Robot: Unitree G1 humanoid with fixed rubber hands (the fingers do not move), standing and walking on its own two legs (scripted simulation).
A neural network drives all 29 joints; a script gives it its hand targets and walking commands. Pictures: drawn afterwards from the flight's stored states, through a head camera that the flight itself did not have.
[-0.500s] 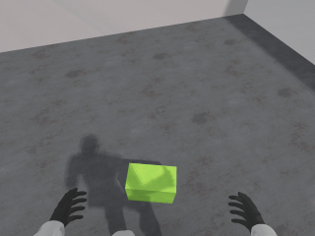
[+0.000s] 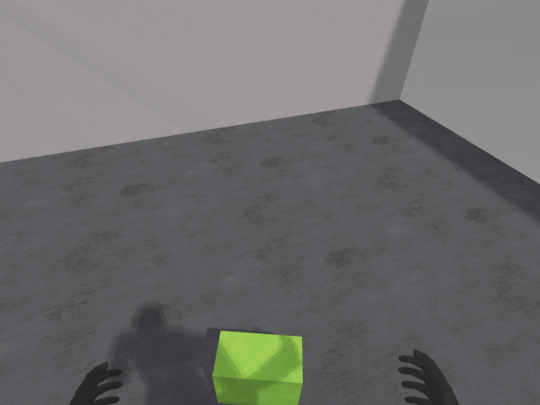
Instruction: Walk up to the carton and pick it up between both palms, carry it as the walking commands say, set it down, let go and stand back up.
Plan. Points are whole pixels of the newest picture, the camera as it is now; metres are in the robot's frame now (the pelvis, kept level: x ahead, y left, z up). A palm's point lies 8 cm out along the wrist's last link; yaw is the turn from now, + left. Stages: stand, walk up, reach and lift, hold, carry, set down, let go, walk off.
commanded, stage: stand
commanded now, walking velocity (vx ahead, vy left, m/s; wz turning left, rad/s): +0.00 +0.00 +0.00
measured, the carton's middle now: (259, 370) +0.46 +0.02 -0.65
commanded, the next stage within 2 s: none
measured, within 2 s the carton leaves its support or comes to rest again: neither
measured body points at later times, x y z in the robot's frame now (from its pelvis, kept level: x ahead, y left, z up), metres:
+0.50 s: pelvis -0.01 +0.01 +0.00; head -0.07 +0.01 +0.45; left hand +0.12 +0.29 -0.09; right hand +0.14 -0.26 -0.07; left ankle +0.04 +0.11 -0.73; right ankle -0.04 -0.08 -0.73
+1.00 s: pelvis -0.02 +0.01 +0.00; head -0.09 +0.01 +0.44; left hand +0.09 +0.29 -0.10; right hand +0.12 -0.25 -0.08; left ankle +0.04 +0.12 -0.73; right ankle -0.04 -0.08 -0.73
